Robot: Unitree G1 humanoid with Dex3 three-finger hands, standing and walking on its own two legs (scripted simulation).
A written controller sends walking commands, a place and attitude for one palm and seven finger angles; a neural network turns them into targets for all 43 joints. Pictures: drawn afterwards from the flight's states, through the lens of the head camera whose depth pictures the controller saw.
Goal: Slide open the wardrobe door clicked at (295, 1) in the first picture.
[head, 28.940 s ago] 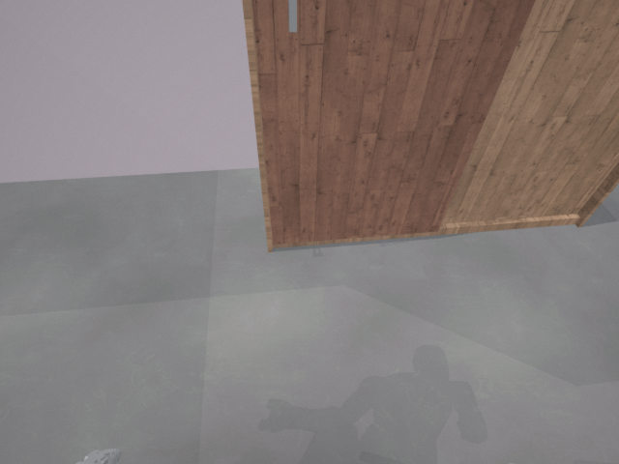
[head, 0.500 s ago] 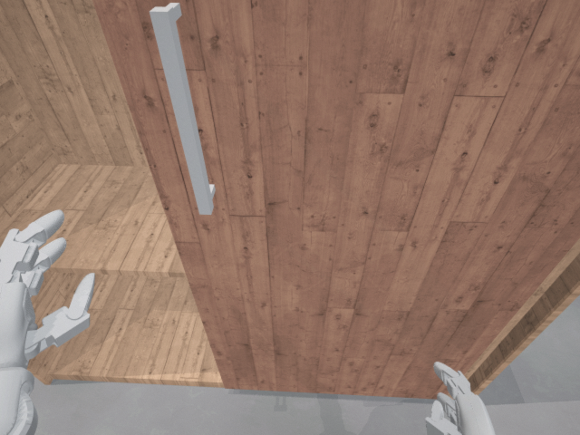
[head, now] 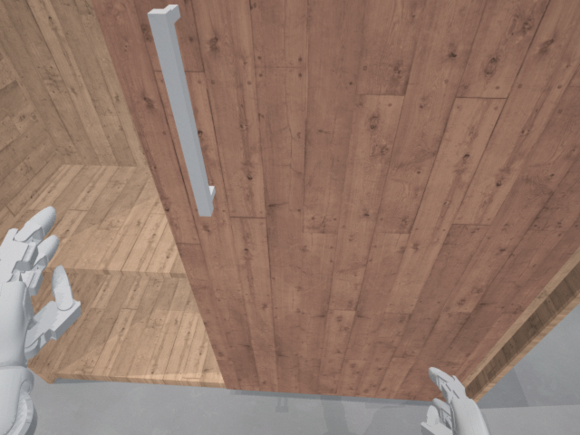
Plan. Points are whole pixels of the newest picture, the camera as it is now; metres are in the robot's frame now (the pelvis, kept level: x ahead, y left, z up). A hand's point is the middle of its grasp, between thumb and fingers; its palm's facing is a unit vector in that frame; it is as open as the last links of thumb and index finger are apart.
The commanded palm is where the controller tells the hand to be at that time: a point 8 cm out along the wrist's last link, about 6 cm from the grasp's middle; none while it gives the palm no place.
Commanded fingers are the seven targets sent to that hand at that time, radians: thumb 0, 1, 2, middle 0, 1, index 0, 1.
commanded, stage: step back with the hand held close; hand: left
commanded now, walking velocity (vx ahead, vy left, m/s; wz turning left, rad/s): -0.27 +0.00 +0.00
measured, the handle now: (191, 126) +0.40 +0.19 +0.25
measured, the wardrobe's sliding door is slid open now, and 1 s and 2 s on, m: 0.61 0.61 0.61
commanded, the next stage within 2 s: stop stepping back and stand still in 1.26 s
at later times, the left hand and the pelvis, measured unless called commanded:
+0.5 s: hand (36, 343) +0.14 +0.28 +0.15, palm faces +0.39 -0.79 -0.48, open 7.4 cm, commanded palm +0.09 +0.31 +0.17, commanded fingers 0.00 0.90 0.90 -0.20 -0.30 -0.20 -0.30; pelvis -0.06 +0.02 -0.01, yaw +0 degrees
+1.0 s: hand out of the picture +0.07 +0.30 +0.15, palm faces +0.49 -0.77 -0.42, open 7.4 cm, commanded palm +0.00 +0.33 +0.17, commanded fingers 0.00 0.90 0.90 -0.20 -0.30 -0.20 -0.30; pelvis -0.12 +0.03 -0.03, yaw +4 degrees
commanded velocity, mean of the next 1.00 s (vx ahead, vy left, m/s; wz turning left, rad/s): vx -0.30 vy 0.00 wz -0.02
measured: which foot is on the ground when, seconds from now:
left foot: down 0.00-1.00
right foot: down 0.00-1.00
